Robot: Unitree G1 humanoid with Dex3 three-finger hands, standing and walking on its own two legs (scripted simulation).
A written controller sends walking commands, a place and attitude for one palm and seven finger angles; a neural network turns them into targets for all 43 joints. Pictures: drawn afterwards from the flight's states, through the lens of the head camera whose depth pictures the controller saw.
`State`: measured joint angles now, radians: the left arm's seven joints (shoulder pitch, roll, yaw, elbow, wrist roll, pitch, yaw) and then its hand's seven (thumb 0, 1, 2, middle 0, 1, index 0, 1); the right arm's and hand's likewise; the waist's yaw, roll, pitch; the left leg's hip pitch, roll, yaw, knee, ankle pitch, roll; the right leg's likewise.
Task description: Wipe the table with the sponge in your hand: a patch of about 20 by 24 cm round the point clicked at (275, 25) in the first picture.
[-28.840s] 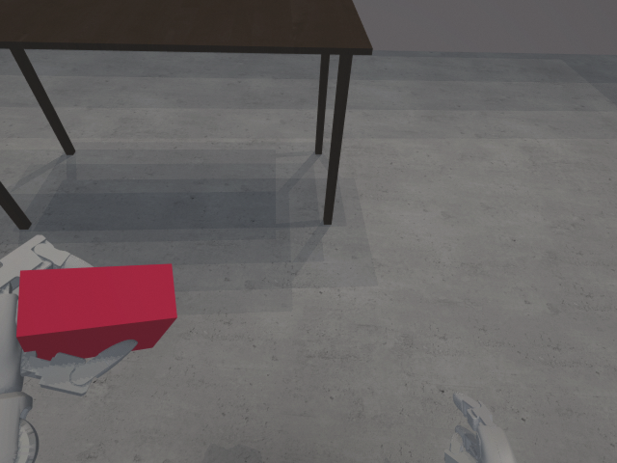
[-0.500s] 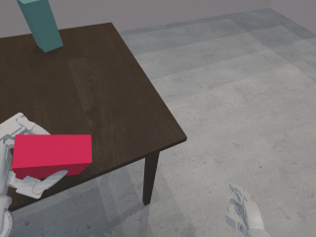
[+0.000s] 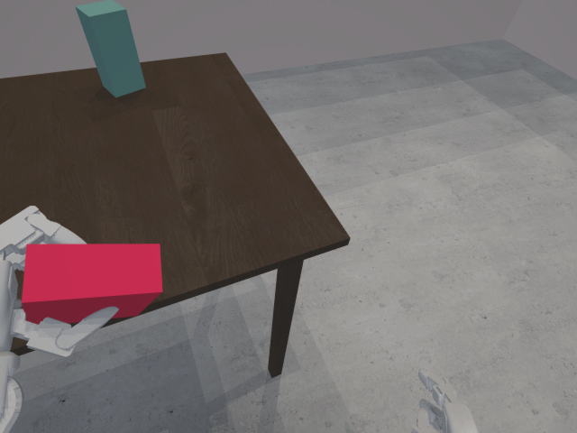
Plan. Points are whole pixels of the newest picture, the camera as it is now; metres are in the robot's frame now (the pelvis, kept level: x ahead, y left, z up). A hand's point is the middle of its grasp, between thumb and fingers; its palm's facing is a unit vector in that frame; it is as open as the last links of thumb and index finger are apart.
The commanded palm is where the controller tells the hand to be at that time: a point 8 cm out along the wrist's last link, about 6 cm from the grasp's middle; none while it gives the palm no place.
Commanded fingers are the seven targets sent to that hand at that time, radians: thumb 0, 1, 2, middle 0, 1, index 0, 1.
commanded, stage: come to a stop and stand still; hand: left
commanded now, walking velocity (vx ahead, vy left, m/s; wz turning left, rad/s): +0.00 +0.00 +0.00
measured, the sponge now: (110, 285) +0.23 +0.23 +0.12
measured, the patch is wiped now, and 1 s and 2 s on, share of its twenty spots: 0.00 0.00 0.00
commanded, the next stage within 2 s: look again from close up in 0.18 s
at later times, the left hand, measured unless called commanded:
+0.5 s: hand (89, 253) +0.24 +0.24 +0.16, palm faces +0.38 -0.85 -0.37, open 9.6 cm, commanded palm +0.19 +0.27 +0.18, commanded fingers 0.00 0.10 1.30 -1.20 -1.60 -1.20 -1.60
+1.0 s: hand (71, 226) +0.26 +0.27 +0.18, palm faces +0.43 -0.81 -0.39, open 9.6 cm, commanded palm +0.18 +0.27 +0.18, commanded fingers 0.00 0.10 1.30 -1.20 -1.60 -1.20 -1.60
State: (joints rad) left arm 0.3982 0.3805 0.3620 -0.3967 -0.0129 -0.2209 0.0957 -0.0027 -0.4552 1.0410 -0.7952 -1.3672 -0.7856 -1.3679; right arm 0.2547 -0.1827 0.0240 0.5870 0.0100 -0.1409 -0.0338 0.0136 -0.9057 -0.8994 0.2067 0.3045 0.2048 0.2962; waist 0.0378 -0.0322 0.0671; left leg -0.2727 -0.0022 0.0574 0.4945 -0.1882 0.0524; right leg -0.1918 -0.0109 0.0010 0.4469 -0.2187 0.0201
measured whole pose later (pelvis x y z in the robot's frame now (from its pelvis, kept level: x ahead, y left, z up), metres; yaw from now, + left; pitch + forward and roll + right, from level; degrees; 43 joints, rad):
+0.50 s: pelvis +0.03 -0.01 +0.01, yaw +0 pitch -1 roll -1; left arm 0.43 0.37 0.36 -0.50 -0.03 -0.20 0.10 0.00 -0.45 1.04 -0.79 -1.37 -0.78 -1.37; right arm 0.20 -0.19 0.02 0.58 0.01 -0.13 -0.03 0.01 -0.91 -0.90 0.21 0.30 0.20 0.30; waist 0.03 -0.04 0.07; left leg -0.24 0.00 0.05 0.45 -0.20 0.04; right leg -0.15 0.00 0.00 0.37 -0.21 0.02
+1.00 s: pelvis +0.02 +0.00 +0.00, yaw -1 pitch +0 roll -2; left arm 0.28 0.41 0.44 -0.39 -0.04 -0.22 0.10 0.00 -0.45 1.04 -0.79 -1.38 -0.78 -1.38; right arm 0.17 -0.20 0.00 0.56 0.01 -0.13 0.01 0.01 -0.91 -0.90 0.21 0.30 0.21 0.30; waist 0.03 -0.01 0.08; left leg -0.29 0.01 0.07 0.49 -0.20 0.05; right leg -0.21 0.00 0.02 0.42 -0.22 0.03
